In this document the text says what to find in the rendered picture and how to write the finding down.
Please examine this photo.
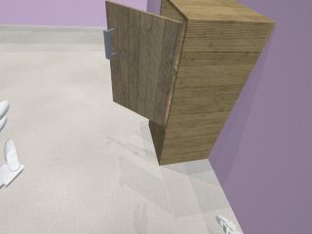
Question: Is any handle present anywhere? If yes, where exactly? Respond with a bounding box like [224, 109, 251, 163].
[103, 28, 116, 59]

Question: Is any right robot hand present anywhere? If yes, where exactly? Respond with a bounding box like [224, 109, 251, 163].
[215, 214, 242, 234]

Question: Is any cupboard door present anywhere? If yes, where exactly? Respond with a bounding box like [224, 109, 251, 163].
[105, 0, 183, 127]

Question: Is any left robot hand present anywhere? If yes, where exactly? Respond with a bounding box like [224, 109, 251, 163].
[0, 99, 24, 189]

